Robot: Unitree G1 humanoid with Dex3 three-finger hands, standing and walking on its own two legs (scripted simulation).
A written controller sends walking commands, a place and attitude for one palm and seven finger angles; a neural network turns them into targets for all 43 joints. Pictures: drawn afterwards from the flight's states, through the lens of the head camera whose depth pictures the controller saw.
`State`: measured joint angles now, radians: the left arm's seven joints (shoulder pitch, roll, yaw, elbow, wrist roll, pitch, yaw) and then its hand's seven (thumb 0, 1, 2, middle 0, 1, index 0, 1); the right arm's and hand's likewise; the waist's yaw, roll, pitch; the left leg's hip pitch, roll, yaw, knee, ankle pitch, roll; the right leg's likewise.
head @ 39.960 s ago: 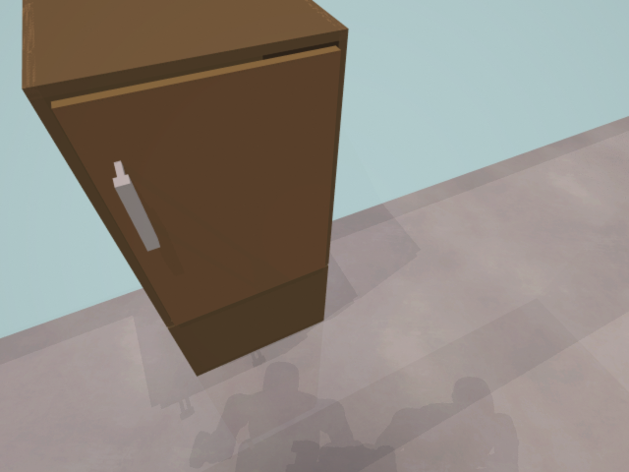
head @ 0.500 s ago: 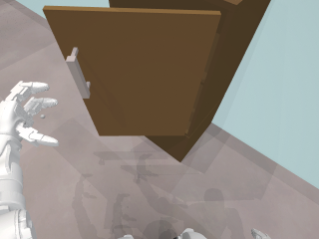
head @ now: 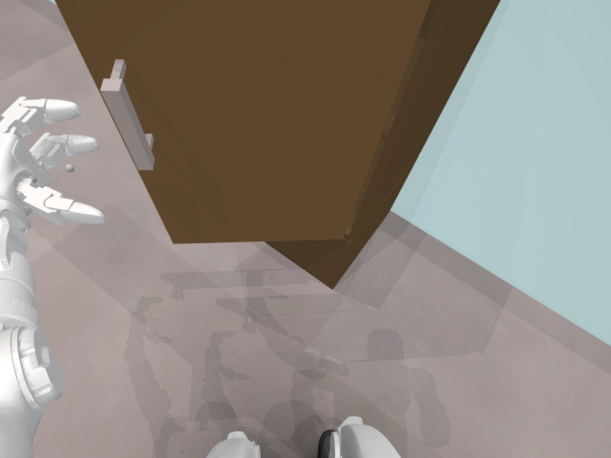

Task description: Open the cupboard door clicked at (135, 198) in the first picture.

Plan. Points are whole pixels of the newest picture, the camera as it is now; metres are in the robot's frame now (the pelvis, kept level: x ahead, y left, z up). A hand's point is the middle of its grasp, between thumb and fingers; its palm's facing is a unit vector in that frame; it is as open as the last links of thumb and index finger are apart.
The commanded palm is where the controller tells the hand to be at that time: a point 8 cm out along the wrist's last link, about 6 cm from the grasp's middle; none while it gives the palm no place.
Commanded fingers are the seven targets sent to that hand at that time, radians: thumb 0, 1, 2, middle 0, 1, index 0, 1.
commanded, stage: move the hooked fingers beside the handle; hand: left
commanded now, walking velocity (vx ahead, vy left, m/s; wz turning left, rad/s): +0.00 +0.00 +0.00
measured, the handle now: (133, 118) +0.55 +0.23 +0.07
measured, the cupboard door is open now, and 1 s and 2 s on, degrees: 40 40 40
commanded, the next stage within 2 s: slide the fingers in behind the handle in 1.48 s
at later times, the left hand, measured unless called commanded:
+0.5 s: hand (81, 128) +0.51 +0.28 +0.09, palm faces +0.03 -1.00 -0.03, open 14.0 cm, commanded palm +0.48 +0.33 +0.07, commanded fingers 0.00 -0.50 0.30 -0.30 -1.20 -0.30 -1.20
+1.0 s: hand (72, 150) +0.48 +0.29 +0.08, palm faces +0.02 -1.00 +0.01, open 14.0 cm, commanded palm +0.47 +0.32 +0.07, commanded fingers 0.00 -0.50 0.30 -0.30 -1.20 -0.30 -1.20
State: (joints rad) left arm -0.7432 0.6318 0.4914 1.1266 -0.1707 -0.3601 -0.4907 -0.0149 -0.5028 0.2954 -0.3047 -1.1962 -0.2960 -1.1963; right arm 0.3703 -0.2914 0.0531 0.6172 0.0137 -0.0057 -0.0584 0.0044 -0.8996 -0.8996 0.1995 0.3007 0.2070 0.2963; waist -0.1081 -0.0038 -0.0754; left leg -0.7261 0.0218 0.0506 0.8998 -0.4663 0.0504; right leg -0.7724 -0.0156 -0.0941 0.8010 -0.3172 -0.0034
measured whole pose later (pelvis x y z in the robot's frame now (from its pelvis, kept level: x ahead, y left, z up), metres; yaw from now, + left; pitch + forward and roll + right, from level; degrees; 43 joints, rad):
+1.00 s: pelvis +0.01 +0.00 -0.01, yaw -1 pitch +20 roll -4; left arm -0.82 0.69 0.50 1.18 -0.16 -0.34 -0.51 -0.01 -0.50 0.30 -0.30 -1.20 -0.30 -1.20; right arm 0.38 -0.29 0.05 0.57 0.00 0.10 -0.03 0.00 -0.90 -0.90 0.20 0.30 0.21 0.30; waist -0.13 0.00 -0.10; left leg -0.79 0.04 0.03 0.94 -0.50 0.05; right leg -0.82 0.00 -0.11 0.81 -0.33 0.00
